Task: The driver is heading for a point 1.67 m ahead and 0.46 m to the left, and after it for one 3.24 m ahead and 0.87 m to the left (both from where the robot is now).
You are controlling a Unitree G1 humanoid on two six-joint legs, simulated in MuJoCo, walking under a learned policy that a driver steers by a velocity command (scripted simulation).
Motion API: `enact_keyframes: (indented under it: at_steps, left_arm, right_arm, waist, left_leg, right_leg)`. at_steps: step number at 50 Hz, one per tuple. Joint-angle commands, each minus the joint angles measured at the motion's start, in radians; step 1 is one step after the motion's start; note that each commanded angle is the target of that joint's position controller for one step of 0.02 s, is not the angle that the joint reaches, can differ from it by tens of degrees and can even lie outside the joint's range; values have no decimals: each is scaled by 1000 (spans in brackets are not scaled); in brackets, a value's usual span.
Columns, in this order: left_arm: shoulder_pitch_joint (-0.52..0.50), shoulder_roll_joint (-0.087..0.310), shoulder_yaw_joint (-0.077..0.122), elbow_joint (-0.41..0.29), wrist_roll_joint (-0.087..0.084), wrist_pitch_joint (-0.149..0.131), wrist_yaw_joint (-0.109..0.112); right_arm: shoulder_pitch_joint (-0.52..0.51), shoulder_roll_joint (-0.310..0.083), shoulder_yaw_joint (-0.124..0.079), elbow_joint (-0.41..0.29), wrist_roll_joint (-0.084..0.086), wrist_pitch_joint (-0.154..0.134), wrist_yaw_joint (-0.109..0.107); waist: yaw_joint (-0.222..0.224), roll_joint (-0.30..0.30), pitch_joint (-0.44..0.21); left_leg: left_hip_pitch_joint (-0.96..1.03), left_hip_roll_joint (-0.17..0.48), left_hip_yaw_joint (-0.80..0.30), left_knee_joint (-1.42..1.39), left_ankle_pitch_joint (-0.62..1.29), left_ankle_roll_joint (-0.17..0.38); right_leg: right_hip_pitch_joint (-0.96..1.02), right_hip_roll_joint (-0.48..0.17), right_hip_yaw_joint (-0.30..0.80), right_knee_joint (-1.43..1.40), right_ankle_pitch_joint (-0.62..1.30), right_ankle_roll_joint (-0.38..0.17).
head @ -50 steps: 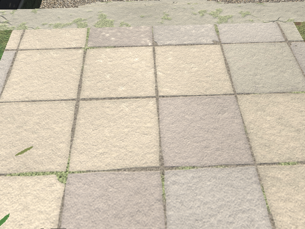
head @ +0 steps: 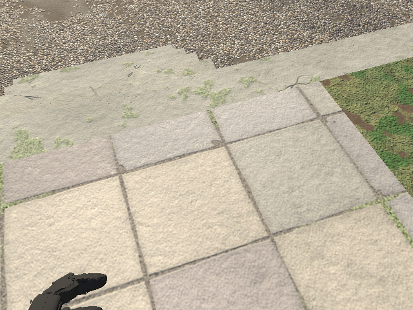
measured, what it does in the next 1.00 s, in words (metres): walks ahead, turning left: left foot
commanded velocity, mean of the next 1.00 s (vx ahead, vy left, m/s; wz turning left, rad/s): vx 0.50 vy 0.00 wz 0.36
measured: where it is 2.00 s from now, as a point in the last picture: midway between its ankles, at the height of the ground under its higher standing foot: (106, 160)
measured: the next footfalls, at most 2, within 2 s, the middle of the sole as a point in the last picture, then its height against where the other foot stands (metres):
left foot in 0.52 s outside the picture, level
right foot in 1.02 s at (186, 224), level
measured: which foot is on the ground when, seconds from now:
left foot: up 0.00-0.50, down 0.52-1.00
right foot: down 0.00-0.52, up 0.54-1.00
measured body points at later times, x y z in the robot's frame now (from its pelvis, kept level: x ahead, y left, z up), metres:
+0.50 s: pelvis +0.26 +0.02 +0.00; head +0.29 +0.03 +0.45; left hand +0.23 +0.31 -0.13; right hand +0.51 -0.17 -0.09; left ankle +0.39 +0.15 -0.71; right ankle +0.10 -0.10 -0.72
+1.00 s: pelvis +0.55 +0.09 +0.01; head +0.57 +0.11 +0.46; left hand +0.66 +0.40 -0.07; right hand +0.70 -0.16 -0.10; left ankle +0.39 +0.14 -0.72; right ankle +0.72 +0.04 -0.72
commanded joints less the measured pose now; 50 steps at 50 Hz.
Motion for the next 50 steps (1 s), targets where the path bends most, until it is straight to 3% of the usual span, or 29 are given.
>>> enact_keyframes:
  at_steps: [1,2,3,4,6,8,11,15,19,22,24,25,26,27,28,29,30,31,32,33,35,37,40,42,45,47,49,50]
  left_arm:
    - [397,199,69,36,-5,5,8]
    - [330,169,56,31,-8,6,10]
    - [265,155,49,24,-2,7,8]
    - [220,132,42,21,4,6,4]
    - [188,111,40,29,10,-7,3]
    - [194,125,46,54,10,-22,5]
    - [228,143,53,91,19,-25,19]
    - [236,158,53,115,14,-20,31]
    - [304,178,58,161,4,-1,38]
    - [311,194,65,177,-7,24,45]
    - [285,224,72,168,-9,39,56]
    - [274,236,75,164,-8,48,63]
    - [259,234,72,157,-11,53,70]
    - [277,195,55,132,8,42,72]
    - [373,54,10,88,30,7,49]
    - [264,147,26,84,-4,-31,30]
    - [178,175,34,51,-34,-49,23]
    - [158,162,29,48,-22,-58,27]
    - [151,167,37,53,2,-55,34]
    - [171,172,43,53,10,-43,35]
    - [194,149,43,50,17,-18,36]
    - [154,127,36,34,23,-5,41]
    - [42,96,22,9,21,-6,38]
    - [-21,84,15,0,13,-14,26]
    - [-83,107,19,-21,2,-26,11]
    - [-90,130,28,-30,2,-33,5]
    - [-43,147,36,-25,2,-39,4]
    - [38,163,48,-2,5,-42,8]
  right_arm:
    - [31,-107,-6,-88,14,-49,7]
    - [-65,-140,-16,-117,26,-58,12]
    - [-110,-126,-14,-123,17,-58,9]
    - [-128,-117,-18,-126,1,-53,7]
    - [-77,-82,-16,-108,8,-29,8]
    - [-84,-61,-15,-107,11,-8,4]
    - [-160,-55,-18,-131,9,-2,2]
    - [-260,-36,-12,-160,7,-11,19]
    - [-379,-15,-1,-220,8,-13,42]
    - [-416,-23,-4,-267,9,-12,63]
    - [-362,-52,-20,-276,7,-8,69]
    - [-271,-82,-37,-260,7,-5,68]
    - [-113,-134,-68,-223,9,-3,59]
    - [41,-227,-100,-196,8,7,35]
    - [6,-298,-103,-207,10,-2,34]
    - [45,-209,-81,-219,8,-7,34]
    - [6,-168,-70,-216,2,-13,32]
    - [-57,-149,-63,-226,6,-15,30]
    - [-120,-124,-56,-243,1,-14,29]
    - [-153,-103,-47,-261,-9,-13,26]
    - [-168,-110,-50,-266,-6,-16,20]
    - [-149,-134,-56,-256,-2,-18,7]
    - [-112,-144,-59,-237,5,-10,-7]
    - [-75,-137,-55,-219,6,-8,-11]
    - [-21,-136,-52,-185,9,-8,-9]
    - [-8,-136,-53,-173,7,-3,-10]
    - [-21,-144,-56,-167,4,4,-11]
    - [-39,-135,-52,-172,4,7,-11]
  waist:
    - [184,-210,-330]
    - [174,-152,-193]
    - [143,-68,-124]
    - [115,-52,-73]
    - [68,-90,-66]
    - [58,-82,-37]
    - [78,-57,-2]
    - [114,-54,24]
    - [165,-38,66]
    - [158,-53,67]
    - [112,-95,7]
    - [59,-108,-51]
    - [-27,-84,-132]
    - [-81,46,-239]
    - [44,259,-333]
    - [-41,145,-390]
    - [-41,106,-246]
    - [3,10,-161]
    - [41,-11,-106]
    - [76,7,-91]
    - [103,25,-75]
    - [99,30,-48]
    - [57,57,-30]
    - [19,75,-31]
    - [-9,84,-12]
    - [-4,92,-4]
    - [28,117,-6]
    - [74,116,-42]
  left_leg:
    - [-681,-2,-112,653,-89,25]
    - [-722,42,-86,649,10,33]
    - [-684,83,-61,605,98,26]
    - [-648,108,-55,552,150,17]
    - [-557,135,-63,513,205,3]
    - [-567,136,-69,480,255,-12]
    - [-643,121,-107,369,394,-25]
    - [-614,97,-61,152,585,-13]
    - [-660,87,-15,31,571,11]
    - [-668,63,36,-10,438,45]
    - [-539,1,103,-10,333,81]
    - [-414,-40,128,-16,302,105]
    - [-180,-75,121,-84,364,143]
    - [141,80,-130,-100,405,212]
    - [449,309,-702,-208,260,400]
    - [486,321,-774,-296,197,390]
    - [381,288,-618,-309,268,344]
    - [227,243,-501,-314,365,311]
    - [94,209,-423,-332,469,292]
    - [9,185,-382,-358,535,289]
    - [-85,164,-339,-391,604,299]
    - [-153,136,-280,-406,638,291]
    - [-186,78,-212,-393,578,236]
    - [-186,74,-203,-388,507,210]
    - [-101,124,-259,-353,452,204]
    - [-18,163,-308,-307,471,195]
    - [28,181,-330,-257,572,178]
    - [31,148,-309,-179,706,160]
  right_leg:
    - [840,-375,708,-215,-239,-245]
    - [710,-341,564,-236,-199,-208]
    - [574,-299,465,-260,-93,-190]
    - [471,-264,395,-292,-7,-185]
    - [370,-236,298,-352,57,-181]
    - [324,-233,213,-393,114,-184]
    - [346,-231,117,-414,183,-167]
    - [374,-205,-7,-428,197,-120]
    - [504,-249,-55,-401,226,-109]
    - [605,-281,-82,-318,386,-87]
    - [622,-278,-118,-187,725,-62]
    - [609,-267,-138,-53,866,-47]
    - [519,-229,-164,155,846,-15]
    - [259,-178,-169,472,497,26]
    - [-177,49,-40,787,-460,79]
    - [-283,17,140,863,-469,59]
    - [-344,-26,131,834,-376,40]
    - [-309,-68,122,745,-294,35]
    - [-248,-94,113,664,-252,45]
    - [-183,-111,119,630,-225,53]
    - [-140,-113,103,558,-204,85]
    - [-139,-100,83,454,-128,116]
    - [-100,-64,70,210,87,129]
    - [-40,-39,58,85,210,124]
    - [-43,-32,73,4,221,98]
    - [-57,-30,80,-37,145,67]
    - [-7,-19,63,-63,57,32]
    - [105,2,37,-103,59,5]
Keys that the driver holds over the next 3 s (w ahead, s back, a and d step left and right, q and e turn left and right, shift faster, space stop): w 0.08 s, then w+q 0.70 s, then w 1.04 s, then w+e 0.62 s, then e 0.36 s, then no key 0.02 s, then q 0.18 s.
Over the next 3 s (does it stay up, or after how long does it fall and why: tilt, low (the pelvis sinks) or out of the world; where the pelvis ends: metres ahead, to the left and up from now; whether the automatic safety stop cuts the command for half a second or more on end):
stays up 1.51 0.42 -0.17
